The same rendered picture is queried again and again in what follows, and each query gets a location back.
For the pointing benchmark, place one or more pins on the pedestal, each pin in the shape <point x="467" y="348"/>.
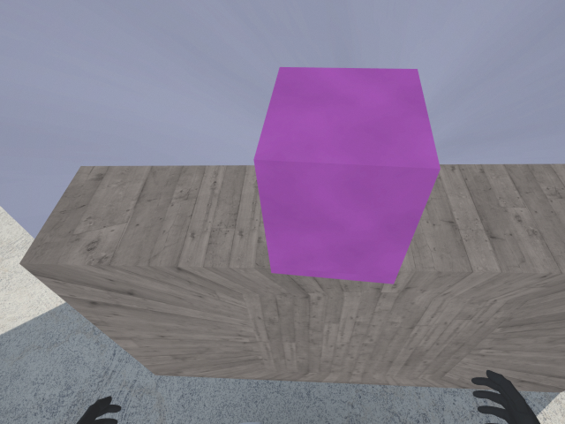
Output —
<point x="171" y="263"/>

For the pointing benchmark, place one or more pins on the carton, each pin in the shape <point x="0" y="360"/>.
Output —
<point x="345" y="165"/>

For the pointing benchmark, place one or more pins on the right robot hand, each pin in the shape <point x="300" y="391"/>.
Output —
<point x="516" y="410"/>

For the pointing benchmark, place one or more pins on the left robot hand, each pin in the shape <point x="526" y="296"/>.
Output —
<point x="100" y="407"/>

